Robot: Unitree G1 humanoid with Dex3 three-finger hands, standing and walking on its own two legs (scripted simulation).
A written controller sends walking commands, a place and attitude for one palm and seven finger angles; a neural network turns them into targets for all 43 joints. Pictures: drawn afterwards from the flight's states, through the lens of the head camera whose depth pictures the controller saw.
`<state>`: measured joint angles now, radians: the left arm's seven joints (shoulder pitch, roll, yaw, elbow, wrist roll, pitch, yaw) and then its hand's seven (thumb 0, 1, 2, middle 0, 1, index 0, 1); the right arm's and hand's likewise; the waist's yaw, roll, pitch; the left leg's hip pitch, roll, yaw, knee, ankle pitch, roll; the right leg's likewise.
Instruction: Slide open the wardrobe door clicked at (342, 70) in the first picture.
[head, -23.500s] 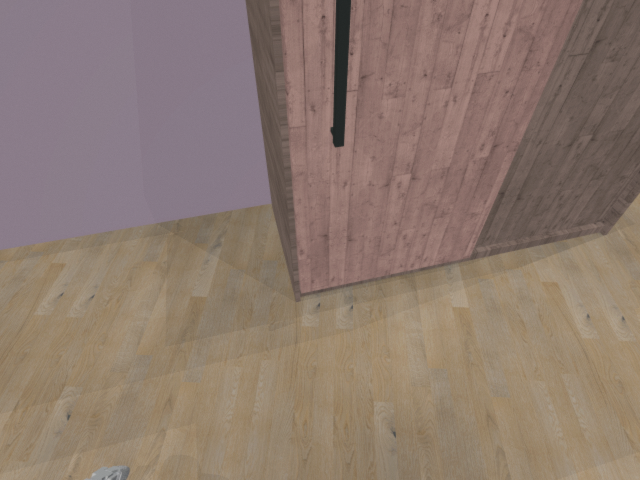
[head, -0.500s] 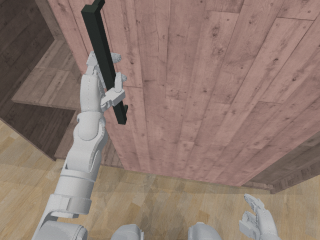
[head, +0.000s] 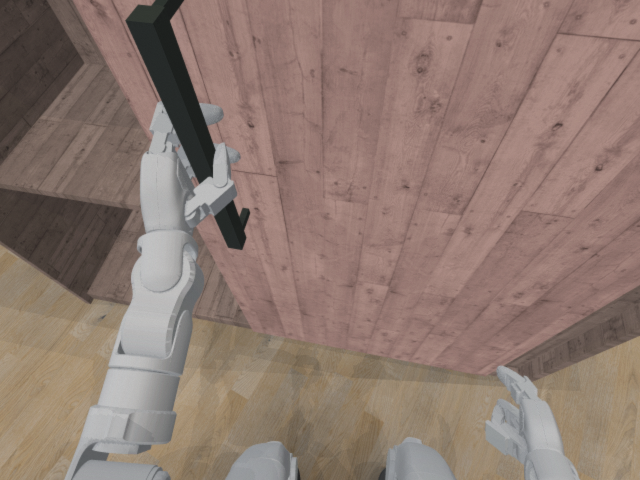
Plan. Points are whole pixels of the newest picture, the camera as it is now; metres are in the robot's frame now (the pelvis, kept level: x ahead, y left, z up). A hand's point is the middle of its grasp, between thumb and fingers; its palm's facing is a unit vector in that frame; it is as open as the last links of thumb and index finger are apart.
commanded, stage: step sideways, sliding the door along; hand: left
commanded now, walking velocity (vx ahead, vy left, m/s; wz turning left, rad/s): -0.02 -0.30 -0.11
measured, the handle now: (213, 152) +0.43 +0.19 +0.13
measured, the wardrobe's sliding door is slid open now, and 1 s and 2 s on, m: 0.57 0.60 0.60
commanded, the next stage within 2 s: stop walking and hold the door there in 0.56 s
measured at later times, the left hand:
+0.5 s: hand (254, 179) +0.39 +0.13 +0.14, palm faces +0.50 -0.86 -0.11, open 6.8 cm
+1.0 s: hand (244, 182) +0.38 +0.14 +0.13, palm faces +0.58 -0.73 -0.37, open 6.8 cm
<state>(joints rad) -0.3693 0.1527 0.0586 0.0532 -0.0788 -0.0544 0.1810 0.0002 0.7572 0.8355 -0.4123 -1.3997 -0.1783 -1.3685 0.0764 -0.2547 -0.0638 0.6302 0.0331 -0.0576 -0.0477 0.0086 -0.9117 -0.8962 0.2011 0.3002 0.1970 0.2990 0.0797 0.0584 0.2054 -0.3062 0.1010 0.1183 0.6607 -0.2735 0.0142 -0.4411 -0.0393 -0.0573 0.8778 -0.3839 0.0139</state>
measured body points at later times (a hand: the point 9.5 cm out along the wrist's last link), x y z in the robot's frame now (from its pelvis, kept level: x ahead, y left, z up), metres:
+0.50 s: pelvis +0.03 -0.12 +0.01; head +0.13 -0.13 +0.45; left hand +0.35 +0.17 +0.15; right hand +0.24 -0.36 -0.09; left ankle +0.02 -0.01 -0.71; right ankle +0.05 -0.25 -0.71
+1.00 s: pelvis +0.05 -0.19 +0.00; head +0.09 -0.23 +0.45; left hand +0.35 +0.18 +0.16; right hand +0.23 -0.46 -0.09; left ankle +0.03 -0.06 -0.67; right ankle +0.11 -0.32 -0.72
